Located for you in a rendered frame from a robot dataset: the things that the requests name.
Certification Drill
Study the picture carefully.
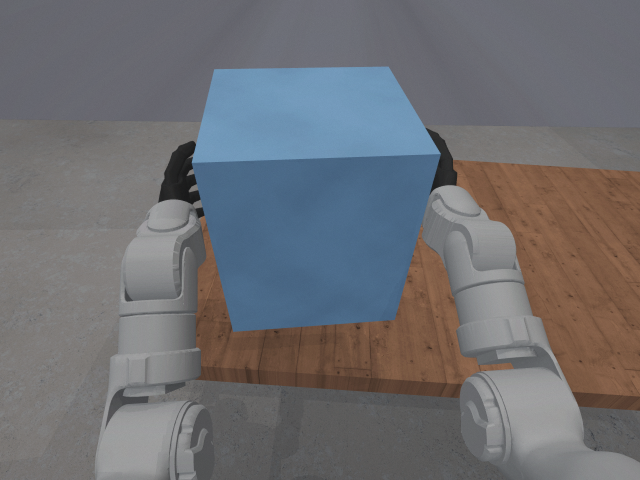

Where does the table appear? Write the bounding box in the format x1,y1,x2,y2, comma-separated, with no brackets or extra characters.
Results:
194,160,640,411

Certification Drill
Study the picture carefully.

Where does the right robot hand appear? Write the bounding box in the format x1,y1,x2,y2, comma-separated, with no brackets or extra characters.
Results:
426,128,457,196

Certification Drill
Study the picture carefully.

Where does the left robot upper arm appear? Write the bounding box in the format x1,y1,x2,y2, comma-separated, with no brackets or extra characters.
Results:
96,400,215,480

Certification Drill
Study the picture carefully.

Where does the right robot upper arm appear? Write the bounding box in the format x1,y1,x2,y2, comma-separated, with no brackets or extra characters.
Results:
460,367,640,480

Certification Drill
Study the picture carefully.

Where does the carton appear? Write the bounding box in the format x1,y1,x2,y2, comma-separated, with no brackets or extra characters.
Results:
192,67,441,332

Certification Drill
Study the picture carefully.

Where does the left robot hand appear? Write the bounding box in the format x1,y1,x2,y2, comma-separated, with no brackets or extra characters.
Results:
158,141,205,218

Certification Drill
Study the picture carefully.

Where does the robot left forearm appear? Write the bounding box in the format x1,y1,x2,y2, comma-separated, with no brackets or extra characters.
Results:
95,199,206,480

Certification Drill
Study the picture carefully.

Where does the robot right forearm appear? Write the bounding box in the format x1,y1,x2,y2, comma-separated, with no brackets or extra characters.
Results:
422,185,584,439

